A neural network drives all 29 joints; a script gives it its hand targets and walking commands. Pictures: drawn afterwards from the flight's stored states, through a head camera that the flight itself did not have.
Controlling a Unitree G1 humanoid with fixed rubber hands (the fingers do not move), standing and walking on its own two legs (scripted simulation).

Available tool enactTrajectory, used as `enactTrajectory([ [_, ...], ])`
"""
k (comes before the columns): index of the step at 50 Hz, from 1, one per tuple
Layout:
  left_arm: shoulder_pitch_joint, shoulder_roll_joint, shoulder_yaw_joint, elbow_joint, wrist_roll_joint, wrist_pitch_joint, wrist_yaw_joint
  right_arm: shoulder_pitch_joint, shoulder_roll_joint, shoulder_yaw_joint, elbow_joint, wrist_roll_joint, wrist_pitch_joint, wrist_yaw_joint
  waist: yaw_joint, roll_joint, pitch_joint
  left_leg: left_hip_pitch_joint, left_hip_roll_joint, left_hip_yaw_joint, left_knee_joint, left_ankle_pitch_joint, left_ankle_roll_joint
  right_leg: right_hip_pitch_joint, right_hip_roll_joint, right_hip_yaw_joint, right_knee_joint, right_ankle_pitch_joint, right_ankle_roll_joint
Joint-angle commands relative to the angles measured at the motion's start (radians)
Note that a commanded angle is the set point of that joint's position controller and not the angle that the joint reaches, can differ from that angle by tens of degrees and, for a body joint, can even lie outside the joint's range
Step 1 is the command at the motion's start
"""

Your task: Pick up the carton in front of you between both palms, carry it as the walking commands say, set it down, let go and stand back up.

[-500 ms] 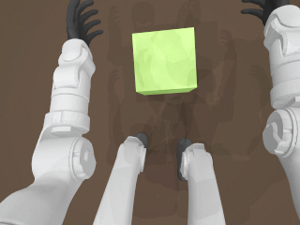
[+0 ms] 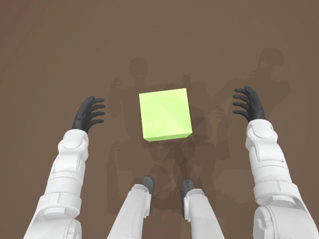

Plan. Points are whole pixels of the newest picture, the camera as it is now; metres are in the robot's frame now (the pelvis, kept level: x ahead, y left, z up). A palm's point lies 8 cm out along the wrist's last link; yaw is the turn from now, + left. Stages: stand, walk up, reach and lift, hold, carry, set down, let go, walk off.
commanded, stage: let go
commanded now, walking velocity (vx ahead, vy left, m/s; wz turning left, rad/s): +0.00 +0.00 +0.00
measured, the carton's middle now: (165, 117) +0.48 +0.03 -0.58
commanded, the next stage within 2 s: stand in 1.02 s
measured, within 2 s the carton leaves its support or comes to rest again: neither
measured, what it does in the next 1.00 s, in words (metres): rises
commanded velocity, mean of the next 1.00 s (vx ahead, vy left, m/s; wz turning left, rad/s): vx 0.00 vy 0.00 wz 0.00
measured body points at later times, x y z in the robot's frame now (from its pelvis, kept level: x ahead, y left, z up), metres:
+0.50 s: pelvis +0.05 +0.00 +0.06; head +0.12 -0.01 +0.51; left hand +0.22 +0.24 -0.01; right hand +0.27 -0.22 -0.03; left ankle +0.03 +0.12 -0.67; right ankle +0.03 -0.11 -0.67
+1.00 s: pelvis +0.05 +0.00 +0.06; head +0.05 +0.00 +0.51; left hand +0.22 +0.24 +0.00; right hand +0.22 -0.23 -0.01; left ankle +0.03 +0.12 -0.67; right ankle +0.03 -0.11 -0.67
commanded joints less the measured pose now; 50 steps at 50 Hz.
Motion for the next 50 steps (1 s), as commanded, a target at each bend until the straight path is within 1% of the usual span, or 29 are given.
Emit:
enactTrajectory([
  [1,0.031,0.090,-0.020,-0.098,-0.028,-0.045,-0.013,-0.058,-0.088,0.012,-0.132,0.014,-0.051,0.011,0.003,-0.050,-0.731,0.546,-0.011,0.005,-0.074,0.368,-0.021,0.498,0.002,-0.021,-0.087,0.291,0.015],
  [7,0.262,0.091,-0.072,-0.105,-0.061,-0.092,-0.009,0.212,-0.079,0.037,-0.098,0.031,-0.100,0.027,-0.010,-0.011,-0.588,0.719,0.008,-0.025,-0.143,0.448,-0.026,0.534,-0.002,-0.019,-0.159,0.271,0.010],
  [10,0.373,0.097,-0.097,-0.134,-0.074,-0.112,-0.002,0.335,-0.082,0.054,-0.112,0.044,-0.123,0.031,-0.013,0.008,-0.524,0.803,0.012,-0.033,-0.180,0.493,-0.031,0.587,-0.003,-0.016,-0.204,0.276,0.007],
  [14,0.514,0.100,-0.130,-0.183,-0.089,-0.130,0.005,0.476,-0.084,0.083,-0.158,0.062,-0.148,0.036,-0.013,0.014,-0.438,0.894,0.010,-0.034,-0.239,0.527,-0.035,0.703,-0.006,-0.014,-0.267,0.304,0.004],
  [17,0.605,0.106,-0.146,-0.212,-0.093,-0.135,0.006,0.569,-0.086,0.100,-0.196,0.070,-0.158,0.041,-0.016,0.000,-0.355,0.935,0.006,-0.029,-0.295,0.502,-0.035,0.809,-0.008,-0.018,-0.317,0.318,0.005],
  [20,0.654,0.116,-0.154,-0.230,-0.094,-0.133,0.001,0.651,-0.083,0.115,-0.227,0.074,-0.157,0.045,-0.030,-0.028,-0.257,0.950,-0.002,-0.020,-0.357,0.428,-0.030,0.912,-0.012,-0.021,-0.369,0.318,0.011],
  [24,0.695,0.131,-0.163,-0.237,-0.090,-0.113,-0.007,0.755,-0.083,0.137,-0.260,0.081,-0.138,0.057,-0.052,-0.044,-0.136,0.985,-0.010,-0.009,-0.423,0.333,-0.022,1.008,-0.018,-0.021,-0.427,0.303,0.018],
  [28,0.694,0.139,-0.162,-0.235,-0.077,-0.081,-0.011,0.797,-0.086,0.155,-0.285,0.087,-0.103,0.076,-0.064,-0.038,-0.023,1.006,-0.017,0.003,-0.462,0.231,-0.017,1.052,-0.025,-0.022,-0.466,0.242,0.021],
  [31,0.688,0.143,-0.155,-0.235,-0.065,-0.050,-0.010,0.802,-0.083,0.167,-0.307,0.093,-0.071,0.091,-0.062,-0.021,0.045,1.014,-0.019,0.009,-0.476,0.172,-0.013,1.068,-0.029,-0.025,-0.483,0.189,0.021],
  [37,0.692,0.141,-0.139,-0.235,-0.039,0.004,-0.007,0.795,-0.091,0.172,-0.336,0.094,-0.019,0.105,-0.051,0.005,0.115,1.041,-0.019,0.013,-0.474,0.145,-0.009,1.085,-0.031,-0.028,-0.488,0.148,0.016],
  [43,0.684,0.136,-0.136,-0.250,-0.031,0.025,-0.010,0.804,-0.091,0.166,-0.345,0.081,0.003,0.101,-0.059,-0.011,0.119,1.078,-0.018,0.010,-0.465,0.168,-0.008,1.096,-0.027,-0.026,-0.477,0.181,0.017],
  [44,0.635,0.166,-0.141,-0.319,-0.018,0.077,0.015,0.854,-0.096,0.159,-0.291,0.103,-0.028,0.083,-0.078,0.011,0.061,1.082,-0.045,0.015,-0.431,0.149,-0.019,1.133,-0.030,-0.023,-0.441,0.245,0.014],
  [45,0.657,0.156,-0.152,-0.302,-0.027,0.091,0.025,0.842,-0.099,0.167,-0.306,0.102,-0.034,0.074,-0.079,-0.018,0.073,1.074,-0.040,0.010,-0.428,0.145,-0.016,1.117,-0.030,-0.023,-0.435,0.263,0.019],
  [47,0.661,0.148,-0.158,-0.308,-0.034,0.104,0.036,0.825,-0.104,0.175,-0.313,0.104,-0.034,0.070,-0.070,-0.023,0.079,1.056,-0.039,0.012,-0.424,0.148,-0.016,1.112,-0.030,-0.025,-0.432,0.257,0.016],
  [50,0.662,0.143,-0.165,-0.308,-0.042,0.116,0.047,0.812,-0.107,0.175,-0.319,0.100,-0.031,0.066,-0.067,-0.031,0.087,1.041,-0.036,0.006,-0.427,0.157,-0.015,1.114,-0.028,-0.027,-0.433,0.257,0.012],
])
